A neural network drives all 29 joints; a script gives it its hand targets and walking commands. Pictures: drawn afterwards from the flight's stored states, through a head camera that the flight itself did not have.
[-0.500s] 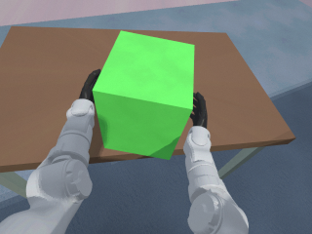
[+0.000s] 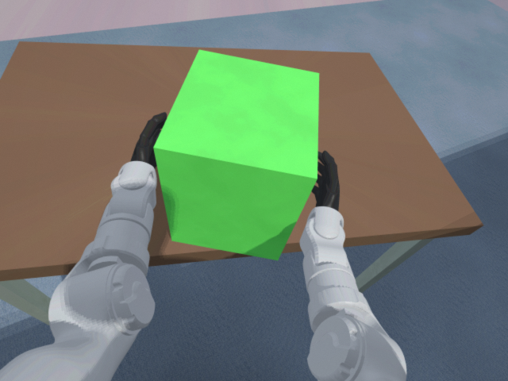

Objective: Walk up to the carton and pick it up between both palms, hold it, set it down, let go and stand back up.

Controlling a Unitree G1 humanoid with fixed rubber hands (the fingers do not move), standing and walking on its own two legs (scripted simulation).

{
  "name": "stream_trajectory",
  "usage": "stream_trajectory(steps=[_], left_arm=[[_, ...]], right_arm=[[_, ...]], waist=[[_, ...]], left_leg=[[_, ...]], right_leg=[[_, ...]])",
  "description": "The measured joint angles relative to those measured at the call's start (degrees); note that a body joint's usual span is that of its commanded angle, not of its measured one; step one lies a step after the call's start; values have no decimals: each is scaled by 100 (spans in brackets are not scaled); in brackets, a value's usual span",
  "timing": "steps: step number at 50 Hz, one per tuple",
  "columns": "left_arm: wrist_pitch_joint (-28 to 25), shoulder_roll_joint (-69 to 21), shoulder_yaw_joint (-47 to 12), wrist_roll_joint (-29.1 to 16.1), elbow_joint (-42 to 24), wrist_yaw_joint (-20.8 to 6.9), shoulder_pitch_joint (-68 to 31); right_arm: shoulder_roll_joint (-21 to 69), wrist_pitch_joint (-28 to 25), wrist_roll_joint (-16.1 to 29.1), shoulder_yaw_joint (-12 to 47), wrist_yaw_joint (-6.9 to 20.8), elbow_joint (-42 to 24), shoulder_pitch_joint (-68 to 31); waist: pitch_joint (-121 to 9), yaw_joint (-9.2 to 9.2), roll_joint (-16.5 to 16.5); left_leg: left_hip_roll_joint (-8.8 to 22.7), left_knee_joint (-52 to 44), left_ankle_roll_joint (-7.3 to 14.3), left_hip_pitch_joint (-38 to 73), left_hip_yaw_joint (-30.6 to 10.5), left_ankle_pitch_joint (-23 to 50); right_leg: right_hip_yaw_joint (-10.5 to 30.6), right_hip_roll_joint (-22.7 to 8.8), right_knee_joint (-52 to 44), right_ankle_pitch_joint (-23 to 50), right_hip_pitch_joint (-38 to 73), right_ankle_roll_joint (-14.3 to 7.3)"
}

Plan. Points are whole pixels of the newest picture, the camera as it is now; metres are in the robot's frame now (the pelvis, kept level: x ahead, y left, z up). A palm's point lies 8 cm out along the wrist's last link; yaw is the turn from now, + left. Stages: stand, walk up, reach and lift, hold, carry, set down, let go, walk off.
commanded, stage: reach and lift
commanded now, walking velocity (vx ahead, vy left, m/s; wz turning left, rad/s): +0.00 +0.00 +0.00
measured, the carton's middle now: (241, 162) +0.48 +0.01 +0.04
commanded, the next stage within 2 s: none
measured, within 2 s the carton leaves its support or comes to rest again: leaves its support in 0.94 s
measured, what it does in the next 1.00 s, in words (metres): stands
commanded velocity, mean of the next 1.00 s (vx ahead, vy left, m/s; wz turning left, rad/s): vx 0.00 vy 0.00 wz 0.00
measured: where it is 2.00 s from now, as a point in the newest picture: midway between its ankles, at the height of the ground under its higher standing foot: outside the picture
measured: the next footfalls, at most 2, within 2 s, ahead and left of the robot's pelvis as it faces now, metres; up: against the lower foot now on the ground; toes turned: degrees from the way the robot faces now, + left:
none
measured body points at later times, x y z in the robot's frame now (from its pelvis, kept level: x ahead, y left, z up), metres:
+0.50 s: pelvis +0.00 -0.01 +0.00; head +0.04 +0.03 +0.45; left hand +0.44 +0.16 +0.08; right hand +0.39 -0.13 +0.06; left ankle +0.02 +0.11 -0.75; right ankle -0.05 -0.13 -0.75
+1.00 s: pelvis -0.02 +0.00 -0.01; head +0.02 +0.03 +0.44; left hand +0.44 +0.16 +0.09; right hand +0.39 -0.14 +0.06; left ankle +0.02 +0.11 -0.75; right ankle -0.05 -0.13 -0.75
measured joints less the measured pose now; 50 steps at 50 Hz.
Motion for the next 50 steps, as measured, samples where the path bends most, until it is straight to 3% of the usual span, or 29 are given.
stream_trajectory(steps=[14,29,41,50], left_arm=[[-125,70,-335,-141,175,118,40],[-762,301,-1015,-722,1141,439,-130],[-782,440,-1570,-1247,1732,629,-545],[-782,461,-2220,-1942,1937,839,-583]], right_arm=[[-124,-356,99,91,-106,316,74],[-524,-1038,545,391,-354,1340,12],[-737,-814,984,614,-376,1581,-225],[-936,-424,1535,1225,-388,1531,-237]], waist=[[-220,43,45],[-501,93,24],[-728,114,82],[-1035,104,273]], left_leg=[[49,32,-29,-182,-2,9],[117,30,-66,-373,-15,115],[145,131,-13,-789,67,179],[138,357,50,-1098,106,76]], right_leg=[[-68,35,-32,37,-146,-30],[-156,85,60,82,-374,-88],[-87,88,227,146,-855,-72],[-41,62,375,108,-1143,-16]])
